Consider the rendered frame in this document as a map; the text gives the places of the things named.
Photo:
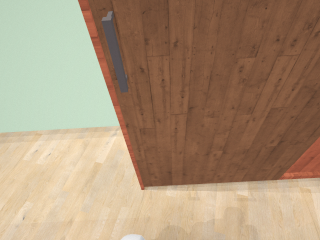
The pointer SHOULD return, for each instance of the handle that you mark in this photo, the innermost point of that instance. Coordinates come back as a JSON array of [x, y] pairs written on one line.
[[111, 37]]

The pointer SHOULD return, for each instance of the wardrobe door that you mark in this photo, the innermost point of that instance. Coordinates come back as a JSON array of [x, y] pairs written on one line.
[[219, 91], [309, 161]]

